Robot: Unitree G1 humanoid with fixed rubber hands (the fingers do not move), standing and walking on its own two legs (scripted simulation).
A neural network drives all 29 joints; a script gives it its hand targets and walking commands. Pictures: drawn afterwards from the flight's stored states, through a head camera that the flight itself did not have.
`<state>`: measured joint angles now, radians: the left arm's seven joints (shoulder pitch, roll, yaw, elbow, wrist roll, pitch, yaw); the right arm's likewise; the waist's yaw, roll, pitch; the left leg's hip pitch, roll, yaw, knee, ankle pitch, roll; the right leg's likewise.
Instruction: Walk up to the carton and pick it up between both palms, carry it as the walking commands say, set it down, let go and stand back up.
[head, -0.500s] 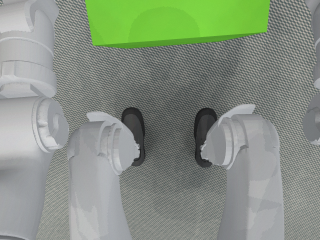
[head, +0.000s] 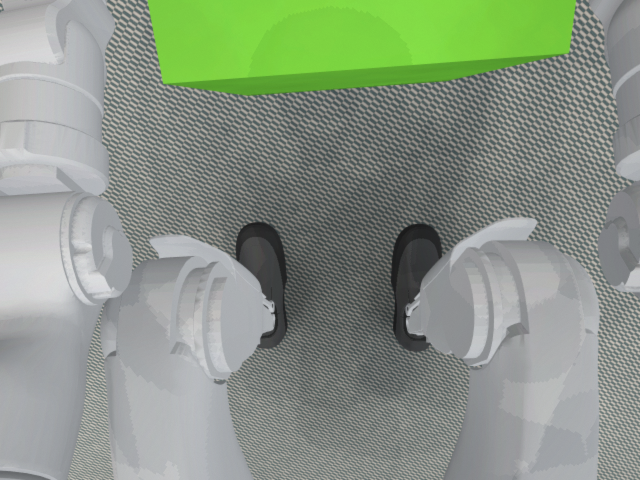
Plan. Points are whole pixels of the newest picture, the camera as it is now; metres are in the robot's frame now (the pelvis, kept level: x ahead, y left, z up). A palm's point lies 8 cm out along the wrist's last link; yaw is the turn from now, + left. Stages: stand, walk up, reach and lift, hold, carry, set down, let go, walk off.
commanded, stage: reach and lift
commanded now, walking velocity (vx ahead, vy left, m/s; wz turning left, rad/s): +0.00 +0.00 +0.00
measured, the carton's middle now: out of the picture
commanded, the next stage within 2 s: none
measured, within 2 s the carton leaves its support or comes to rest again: leaves its support in 1.36 s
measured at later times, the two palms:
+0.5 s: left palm out of the picture +0.57 +0.17 -0.17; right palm out of the picture +0.56 -0.19 -0.18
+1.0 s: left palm out of the picture +0.57 +0.17 -0.17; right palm out of the picture +0.56 -0.19 -0.17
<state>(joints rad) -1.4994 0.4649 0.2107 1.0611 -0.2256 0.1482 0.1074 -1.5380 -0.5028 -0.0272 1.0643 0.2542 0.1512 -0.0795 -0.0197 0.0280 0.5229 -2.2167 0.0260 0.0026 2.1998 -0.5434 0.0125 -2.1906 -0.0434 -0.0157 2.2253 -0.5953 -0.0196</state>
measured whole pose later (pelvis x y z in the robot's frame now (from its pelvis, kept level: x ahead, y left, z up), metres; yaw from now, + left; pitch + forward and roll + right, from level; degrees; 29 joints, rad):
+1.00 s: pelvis +0.00 +0.00 +0.00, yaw +0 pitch +32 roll +0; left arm -1.54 0.39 0.11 1.09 -0.25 0.12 0.13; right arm -1.56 -0.43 0.05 1.08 0.29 0.14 -0.10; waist -0.02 0.03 0.52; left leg -2.21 0.03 0.00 2.20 -0.55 0.01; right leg -2.19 -0.04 -0.02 2.22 -0.60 -0.02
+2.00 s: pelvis -0.01 +0.00 +0.05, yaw +0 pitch +27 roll +1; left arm -1.52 0.38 0.18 0.93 -0.18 0.32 0.13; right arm -1.55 -0.40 -0.12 0.94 0.20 0.36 -0.09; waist -0.02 0.01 0.51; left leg -2.00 0.00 -0.01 2.07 -0.55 0.00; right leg -1.98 -0.03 -0.01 2.10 -0.59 -0.02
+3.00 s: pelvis -0.04 +0.00 +0.14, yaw +0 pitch +24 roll +1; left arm -1.45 0.31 0.31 0.73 -0.05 0.49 0.10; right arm -1.50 -0.34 -0.28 0.80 0.08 0.50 -0.03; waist -0.01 -0.01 0.52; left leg -1.71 0.00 -0.01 1.73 -0.43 -0.01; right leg -1.70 -0.02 -0.01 1.75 -0.46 -0.02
